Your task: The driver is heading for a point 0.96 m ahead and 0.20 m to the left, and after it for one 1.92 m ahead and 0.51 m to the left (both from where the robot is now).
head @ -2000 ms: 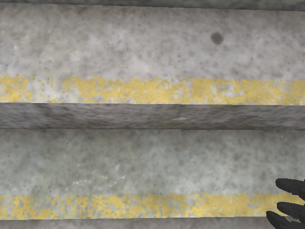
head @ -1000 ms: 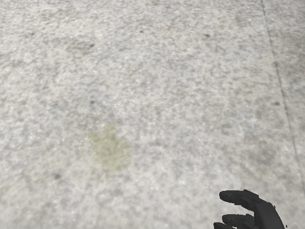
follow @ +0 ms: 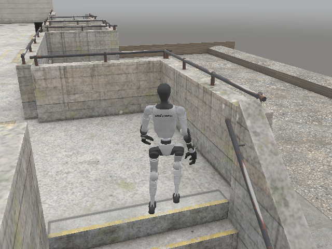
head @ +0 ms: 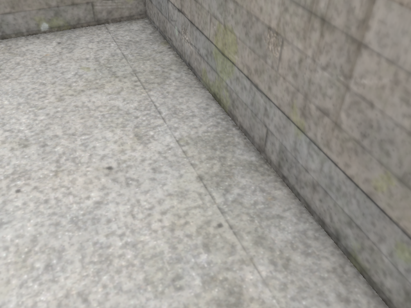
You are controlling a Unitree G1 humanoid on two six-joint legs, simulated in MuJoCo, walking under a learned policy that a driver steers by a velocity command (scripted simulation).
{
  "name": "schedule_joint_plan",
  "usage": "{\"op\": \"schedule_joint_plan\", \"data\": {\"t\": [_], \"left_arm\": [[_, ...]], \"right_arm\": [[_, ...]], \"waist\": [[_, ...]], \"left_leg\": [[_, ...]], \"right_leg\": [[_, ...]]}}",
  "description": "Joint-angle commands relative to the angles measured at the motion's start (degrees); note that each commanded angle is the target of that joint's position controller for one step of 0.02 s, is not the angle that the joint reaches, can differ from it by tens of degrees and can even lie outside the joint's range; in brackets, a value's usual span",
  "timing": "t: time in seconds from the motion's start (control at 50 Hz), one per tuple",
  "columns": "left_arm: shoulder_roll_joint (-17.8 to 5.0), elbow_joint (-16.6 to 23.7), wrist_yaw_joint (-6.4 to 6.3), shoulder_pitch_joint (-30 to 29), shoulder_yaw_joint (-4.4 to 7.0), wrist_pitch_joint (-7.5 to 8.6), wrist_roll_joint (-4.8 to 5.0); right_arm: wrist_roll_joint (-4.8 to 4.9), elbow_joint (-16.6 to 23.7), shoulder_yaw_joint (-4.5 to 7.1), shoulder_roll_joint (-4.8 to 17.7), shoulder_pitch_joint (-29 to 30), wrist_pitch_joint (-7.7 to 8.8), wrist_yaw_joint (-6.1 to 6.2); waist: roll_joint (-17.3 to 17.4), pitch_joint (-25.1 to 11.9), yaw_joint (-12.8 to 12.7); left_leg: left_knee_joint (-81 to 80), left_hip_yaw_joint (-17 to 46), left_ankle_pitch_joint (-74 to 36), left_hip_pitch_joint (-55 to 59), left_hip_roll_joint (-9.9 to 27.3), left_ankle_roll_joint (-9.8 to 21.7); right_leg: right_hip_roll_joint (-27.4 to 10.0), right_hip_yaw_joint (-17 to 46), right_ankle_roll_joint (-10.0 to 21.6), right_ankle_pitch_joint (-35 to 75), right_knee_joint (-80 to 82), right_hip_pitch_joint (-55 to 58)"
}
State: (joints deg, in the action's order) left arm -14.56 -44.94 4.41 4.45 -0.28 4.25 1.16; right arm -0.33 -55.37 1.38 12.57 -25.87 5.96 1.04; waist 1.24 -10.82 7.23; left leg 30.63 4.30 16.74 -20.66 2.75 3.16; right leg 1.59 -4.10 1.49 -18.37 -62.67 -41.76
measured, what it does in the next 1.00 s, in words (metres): walks ahead, turning left: right foot, then left foot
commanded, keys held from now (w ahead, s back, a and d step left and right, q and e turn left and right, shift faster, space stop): w+shift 0.10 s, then w+q+shift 0.60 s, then w+e+shift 0.30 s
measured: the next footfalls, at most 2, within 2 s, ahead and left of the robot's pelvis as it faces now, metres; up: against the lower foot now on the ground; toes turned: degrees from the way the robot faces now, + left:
right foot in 0.08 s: +0.07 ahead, -0.12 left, +0.00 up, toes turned -6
left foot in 0.56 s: +0.44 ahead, +0.16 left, +0.00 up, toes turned +22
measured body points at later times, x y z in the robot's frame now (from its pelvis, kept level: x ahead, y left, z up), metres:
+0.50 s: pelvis +0.24 +0.03 -0.03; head +0.24 +0.04 +0.42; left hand +0.17 +0.29 -0.16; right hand +0.51 -0.18 -0.08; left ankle +0.40 +0.16 -0.69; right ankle +0.03 -0.11 -0.74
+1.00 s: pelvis +0.68 +0.24 -0.03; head +0.70 +0.26 +0.42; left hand +0.77 +0.52 -0.13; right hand +0.77 -0.03 -0.15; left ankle +0.42 +0.14 -0.71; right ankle +0.90 +0.27 -0.72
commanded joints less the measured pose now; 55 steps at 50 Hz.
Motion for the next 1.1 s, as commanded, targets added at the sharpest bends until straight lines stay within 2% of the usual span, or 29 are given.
{"op": "schedule_joint_plan", "data": {"t": [0.02, 0.06, 0.08, 0.1, 0.12, 0.14, 0.18, 0.26, 0.44, 0.48, 0.52, 0.54, 0.56, 0.58, 0.6, 0.62, 0.66, 0.7, 0.76, 0.82, 0.88, 0.94, 0.96, 1.0, 1.02, 1.04, 1.06, 1.08, 1.1], "left_arm": [[-2.8, 4.3, -0.56, 3.2, 1.31, -0.57, 2.81], [-3.4, 2.5, -2.25, 11.8, 2.55, 0.02, 0.32], [-5.2, 1.1, -2.75, 19.8, 3.49, 1.46, -0.82], [-9.9, 2.4, -2.98, 23.9, 4.29, 2.54, -2.64], [-15.4, 4.1, -4.43, 20.0, 6.68, 2.32, -2.89], [-11.6, 5.2, -4.94, 19.6, 6.35, 2.85, -2.69], [-6.0, 6.1, -4.87, 11.7, 4.72, 4.49, -1.61], [-4.1, 1.8, -4.64, 11.9, 4.16, 6.20, -2.27], [-6.2, -3.8, -5.25, 18.5, 4.18, 5.74, -3.81], [-8.5, -3.6, -5.38, 18.9, 4.60, 4.70, -3.38], [-12.5, -3.7, -5.97, 20.2, 5.85, 2.14, -3.55], [-14.6, -3.0, -6.08, 19.2, 6.61, 0.46, -3.92], [-15.0, -1.8, -5.80, 18.2, 6.77, -0.48, -3.32], [-9.7, -0.6, -5.60, 17.9, 5.36, 0.11, -4.11], [-2.5, 6.0, -4.43, 16.0, 3.97, 1.38, -3.07], [-5.2, 9.3, -4.01, 9.8, 3.92, 2.84, -3.62], [-5.4, 11.1, -3.80, 6.1, 2.91, 4.72, -3.41], [-4.6, 12.0, -3.71, 6.0, 2.08, 3.30, -5.22], [-2.8, 12.9, -3.84, 4.1, 0.35, 0.35, -4.79], [-2.7, 13.3, -3.21, -2.4, -0.45, -0.49, -2.72], [-2.1, 11.3, -2.17, -4.5, -0.87, -0.35, -1.64], [-5.7, 9.2, -2.04, -2.3, 0.54, -0.14, -1.08], [-7.7, 7.5, -2.16, 1.3, 1.31, -0.20, -1.24], [-12.1, 0.3, -2.78, 22.8, 3.93, -0.85, -0.84], [-14.0, -4.0, -3.48, 38.5, 5.59, -1.29, -0.62], [-11.8, -7.5, -3.99, 40.8, 5.18, -2.39, -1.04], [-12.7, -4.5, -4.29, 30.2, 5.01, -1.90, -3.21], [-10.9, -0.9, -4.41, 24.6, 5.57, -2.29, -2.97], [-8.3, -0.6, -4.62, 21.6, 5.35, -2.32, -2.42]], "right_arm": [[0.06, 6.6, 4.53, 13.4, 5.4, -0.07, 0.39], [0.06, 7.2, 4.32, 10.4, 3.2, -1.73, -0.44], [-0.18, 8.8, 3.69, 7.0, 5.1, -1.24, -1.51], [-0.93, 13.1, 2.43, 2.3, 10.3, -0.10, -2.09], [0.65, 17.8, 2.70, 2.7, 13.7, 0.32, -2.27], [-0.63, 19.6, 3.07, 5.4, 18.0, 0.58, -1.76], [-0.77, 19.4, 3.51, 6.3, 15.9, 0.02, -2.47], [-0.27, 18.7, 4.50, 6.9, 13.1, -3.46, -4.93], [-1.00, 24.3, 3.11, 6.0, 25.7, -6.07, -6.63], [-0.59, 24.6, 2.73, 6.1, 24.7, -6.19, -5.92], [-0.04, 23.3, 3.68, 8.5, 16.3, -6.16, -4.64], [0.46, 21.4, 5.11, 11.4, 7.3, -5.81, -3.85], [-0.26, 17.5, 6.70, 14.1, -4.1, -4.91, -3.02], [-0.95, 15.8, 7.83, 16.7, -6.8, -4.81, -2.11], [-1.18, 16.8, 8.81, 22.1, 0.0, -5.34, -1.95], [-0.40, 18.5, 8.56, 21.5, -0.6, -5.45, -2.44], [-0.89, 16.7, 7.40, 18.2, -0.5, -4.56, -1.71], [-0.90, 16.5, 5.61, 14.0, 2.3, -3.31, -0.87], [-0.19, 14.9, 3.70, 11.4, 1.5, -0.97, -0.62], [0.06, 12.6, 2.78, 9.6, -0.9, 0.59, -1.69], [0.77, 10.2, 2.79, 11.2, -3.5, 1.50, -1.83], [-0.33, 9.6, 2.92, 13.9, -2.3, 1.76, -0.22], [-1.13, 9.6, 3.20, 14.7, -1.2, 1.19, 0.76], [-3.21, 11.4, 3.97, 16.3, 5.1, -0.62, 2.27], [-2.83, 13.6, 4.82, 18.2, 14.6, -1.53, 2.62], [-3.45, 16.2, 1.98, 7.1, 19.2, -0.28, 1.14], [0.01, 20.6, -0.08, 1.6, 8.5, 0.30, 0.42], [-0.86, 21.5, -0.82, 5.9, 8.0, 1.21, -0.01], [-2.11, 21.4, -0.69, 8.8, 12.7, 1.73, -0.73]], "waist": [[13.7, 11.5, -7.5], [5.4, 10.6, -9.7], [-2.8, 6.4, -13.9], [-10.1, 5.4, -15.3], [-17.3, 4.9, -14.6], [-11.1, 6.0, -15.4], [-4.8, 9.6, -9.3], [-4.7, 15.2, -5.0], [-1.9, 20.0, -7.6], [-5.2, 17.8, -6.5], [-10.4, 12.1, -2.1], [-11.6, 7.8, 1.7], [-8.9, 2.9, 6.0], [-4.7, 3.3, 4.7], [13.1, 4.5, -3.4], [2.1, -0.4, -1.4], [-4.3, 7.7, -3.8], [-7.4, 11.5, -7.4], [-5.7, 16.1, -8.8], [-1.5, 19.0, -5.8], [-0.6, 15.6, -3.3], [3.7, 13.3, -5.6], [4.6, 11.2, -8.0], [4.7, 2.8, -19.1], [0.7, 1.8, -30.0], [-13.2, 5.2, -25.3], [-20.9, -1.7, -11.2], [-9.7, -3.2, -12.3], [2.6, 5.3, -10.4]], "left_leg": [[-20.4, 9.8, 25.2, -15.9, 6.9, 9.0], [-6.8, 7.2, 23.2, -17.7, 4.5, 8.0], [11.3, 1.5, 14.7, -26.1, 0.0, 6.0], [29.4, -1.3, 9.3, -33.6, -2.5, 4.0], [39.5, -1.7, 4.1, -50.5, -3.2, 1.5], [46.5, 2.4, -1.3, -51.1, -0.1, 0.0], [48.7, 4.6, -7.1, -45.2, 2.1, -2.8], [48.0, 3.1, -11.1, -39.1, 2.1, -2.9], [23.4, -11.3, -15.5, -27.5, 2.6, 5.3], [17.0, -17.0, -10.3, -17.4, -1.2, 7.5], [15.5, -20.0, -2.9, -8.7, -6.3, 8.9], [13.3, -19.3, 3.9, -0.5, -9.2, 10.2], [5.2, -16.1, 3.5, 14.2, -11.5, 11.6], [9.1, -2.9, 9.8, 29.2, -4.4, 12.8], [-4.5, 29.0, 13.6, 37.5, 6.6, 20.5], [-11.1, 37.0, 8.3, 37.9, 8.1, 20.3], [-13.8, 30.3, 2.2, 24.7, 8.0, 17.7], [-16.1, 24.8, 3.5, 11.6, 4.7, 15.9], [-22.0, 15.8, -3.3, 4.0, 2.5, 13.9], [-23.5, 3.1, -33.7, 4.9, -2.8, 6.9], [-26.7, -2.9, -52.4, 13.7, -2.3, 1.7], [-22.2, -6.8, -75.7, 26.4, 2.5, -1.5], [-18.0, -7.7, -80.7, 29.8, 3.3, -2.3], [7.0, -9.4, -90.5, 26.9, 4.3, -3.6], [36.6, -11.9, -81.1, 17.2, -0.2, -4.8], [64.1, -9.6, -1.1, -8.8, -10.8, -3.8], [74.9, 0.2, 14.5, -28.9, -11.0, -5.6], [70.3, 5.0, 8.6, -31.1, -7.6, -4.0], [62.3, 5.3, 2.3, -28.7, -4.0, -2.5]], "right_leg": [[0.8, -3.6, 2.0, -7.6, 28.2, 29.1], [1.1, -3.7, 3.9, -1.3, 37.9, 42.9], [-4.1, 4.9, 3.9, -5.8, 37.2, 54.9], [-16.5, 22.4, 3.9, -22.5, 41.8, 55.7], [-24.6, 37.8, 7.7, -39.3, 51.3, 58.9], [-26.6, 41.6, 9.1, -39.7, 52.7, 51.7], [-22.4, 29.6, 9.2, -26.4, 54.1, 40.1], [-18.2, 14.2, 8.6, -14.9, 59.7, 30.5], [-15.0, -10.0, 3.8, 9.0, 66.8, 43.2], [-15.2, -13.6, 3.4, 42.9, 59.8, 47.0], [-17.7, -14.0, 2.8, 77.3, 43.7, 53.4], [-19.0, -13.4, 3.3, 83.2, 30.3, 53.6], [-17.5, -12.8, 3.0, 76.2, 12.5, 47.3], [-13.4, -9.7, 2.0, 40.1, -5.5, 26.2], [0.7, -5.1, -1.8, -5.3, -26.8, -0.9], [-1.7, 6.6, -1.5, -1.5, -31.4, -5.0], [-6.1, 7.3, -0.7, 2.4, -26.9, -5.2], [-8.8, 7.9, -1.5, -0.3, -21.5, -1.7], [-12.5, 4.9, -2.5, 0.1, -9.3, -3.0], [-10.5, -0.7, -0.6, 15.6, 7.3, 0.8], [-5.3, -5.5, 3.7, 31.0, 22.3, 10.2], [0.0, -5.9, 6.2, 29.6, 27.7, 13.9], [2.6, -6.0, 6.5, 28.0, 28.9, 17.3], [7.0, -6.2, 7.3, 24.1, 27.5, 36.6], [2.6, -0.5, 12.2, 25.0, 33.6, 47.9], [-2.1, 6.3, 14.0, 22.8, 22.6, 58.7], [-13.6, 37.7, 25.3, 16.2, 30.2, 68.8], [-18.2, 52.3, 27.1, -7.7, 45.0, 64.7], [-16.7, 49.9, 23.7, -16.0, 50.6, 51.8]]}}
Keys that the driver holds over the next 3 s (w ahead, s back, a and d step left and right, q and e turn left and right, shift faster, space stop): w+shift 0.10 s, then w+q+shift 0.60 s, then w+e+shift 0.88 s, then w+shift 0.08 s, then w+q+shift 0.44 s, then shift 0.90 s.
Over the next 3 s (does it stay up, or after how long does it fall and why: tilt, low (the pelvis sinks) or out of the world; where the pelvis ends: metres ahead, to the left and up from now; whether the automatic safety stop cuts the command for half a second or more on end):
stays up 2.11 0.39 -0.01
